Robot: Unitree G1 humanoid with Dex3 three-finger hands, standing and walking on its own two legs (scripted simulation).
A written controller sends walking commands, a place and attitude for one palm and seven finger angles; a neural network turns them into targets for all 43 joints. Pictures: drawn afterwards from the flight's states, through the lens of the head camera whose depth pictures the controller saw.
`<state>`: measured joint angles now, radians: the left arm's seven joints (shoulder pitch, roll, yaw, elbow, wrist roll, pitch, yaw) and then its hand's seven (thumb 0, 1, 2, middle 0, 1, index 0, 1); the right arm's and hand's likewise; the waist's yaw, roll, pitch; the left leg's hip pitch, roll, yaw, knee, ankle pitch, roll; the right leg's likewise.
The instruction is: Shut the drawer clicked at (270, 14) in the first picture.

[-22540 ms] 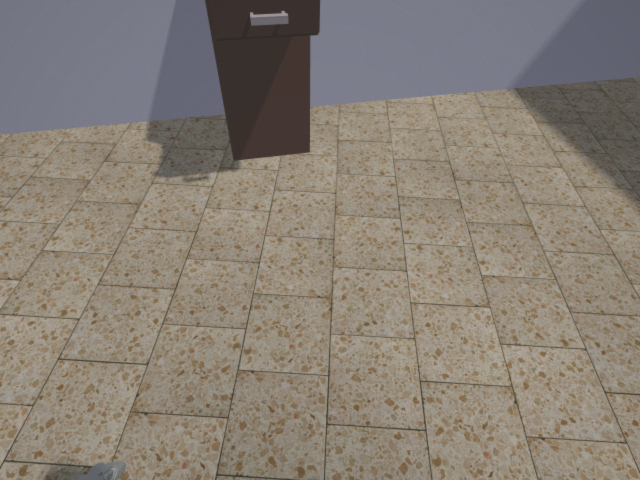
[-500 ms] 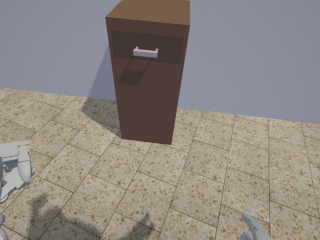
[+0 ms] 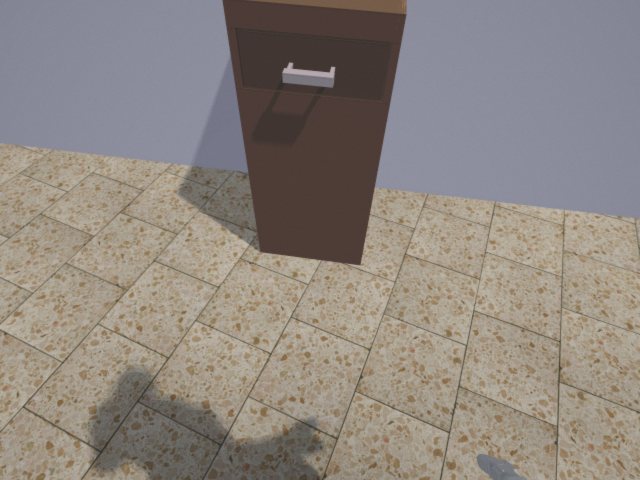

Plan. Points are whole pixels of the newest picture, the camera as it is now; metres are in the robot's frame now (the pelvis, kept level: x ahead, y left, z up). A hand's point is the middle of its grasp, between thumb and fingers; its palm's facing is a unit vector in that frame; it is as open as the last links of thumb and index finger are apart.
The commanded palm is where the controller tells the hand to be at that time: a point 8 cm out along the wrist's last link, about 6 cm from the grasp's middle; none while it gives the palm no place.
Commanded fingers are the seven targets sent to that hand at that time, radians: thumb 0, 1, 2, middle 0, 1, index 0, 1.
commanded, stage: let the arm hang, fingers relaxed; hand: left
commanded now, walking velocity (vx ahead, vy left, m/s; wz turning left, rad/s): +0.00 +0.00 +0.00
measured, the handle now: (310, 73) +0.96 +0.07 +0.02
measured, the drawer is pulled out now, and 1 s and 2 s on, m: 0.00 0.00 0.00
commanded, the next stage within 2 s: look to check the result in 0.84 s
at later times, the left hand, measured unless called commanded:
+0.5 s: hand out of the picture -0.02 +0.19 -0.16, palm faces +0.02 -0.97 -0.23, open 6.9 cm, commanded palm none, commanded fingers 0.00 0.90 0.90 -0.20 -0.30 -0.20 -0.30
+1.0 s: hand out of the picture +0.00 +0.16 -0.16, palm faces +0.04 -0.98 -0.20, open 7.4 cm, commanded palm none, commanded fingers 0.00 0.90 0.90 -0.20 -0.30 -0.20 -0.30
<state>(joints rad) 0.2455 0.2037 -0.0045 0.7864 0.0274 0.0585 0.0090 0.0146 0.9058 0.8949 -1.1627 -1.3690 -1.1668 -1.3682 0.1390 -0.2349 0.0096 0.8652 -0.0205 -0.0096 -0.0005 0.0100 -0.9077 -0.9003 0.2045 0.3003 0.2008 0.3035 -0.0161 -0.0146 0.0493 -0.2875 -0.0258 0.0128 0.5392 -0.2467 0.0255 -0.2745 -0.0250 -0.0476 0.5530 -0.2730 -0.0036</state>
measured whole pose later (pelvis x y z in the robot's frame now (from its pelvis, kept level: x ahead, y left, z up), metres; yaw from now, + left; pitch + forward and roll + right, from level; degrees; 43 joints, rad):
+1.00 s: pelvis +0.01 -0.02 +0.01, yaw +0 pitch -1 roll +0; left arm 0.27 0.15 0.01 1.15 0.01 0.00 0.03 0.01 0.91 0.90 -0.20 -0.30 -0.20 -0.30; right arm 0.31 -0.13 -0.01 1.14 -0.01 0.00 -0.03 0.00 -0.91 -0.90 0.20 0.30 0.20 0.30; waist 0.00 0.02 0.05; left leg -0.19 0.00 0.00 0.42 -0.20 0.00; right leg -0.18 0.00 -0.06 0.43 -0.22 -0.03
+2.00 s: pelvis +0.02 -0.03 +0.01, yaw +0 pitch -1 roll +0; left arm 0.23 0.18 0.01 1.15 0.00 -0.01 0.02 0.01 0.90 0.90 -0.20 -0.30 -0.20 -0.30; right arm 0.25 -0.17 -0.01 1.14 -0.01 0.00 -0.03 0.00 -0.91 -0.90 0.20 0.30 0.20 0.30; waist 0.00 0.02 0.06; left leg -0.15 0.02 -0.01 0.38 -0.21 -0.03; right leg -0.13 0.03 -0.07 0.38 -0.23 -0.05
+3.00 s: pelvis +0.03 -0.03 +0.01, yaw +0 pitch -1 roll +0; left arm 0.22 0.19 0.02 1.15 0.00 -0.01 0.02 0.01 0.90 0.89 -0.20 -0.30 -0.20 -0.30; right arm 0.25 -0.18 -0.01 1.15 -0.01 0.00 -0.04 0.00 -0.91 -0.90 0.20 0.30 0.20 0.30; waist 0.00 0.02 0.05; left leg -0.13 0.03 0.00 0.36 -0.21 -0.03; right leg -0.12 0.03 -0.06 0.36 -0.23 -0.05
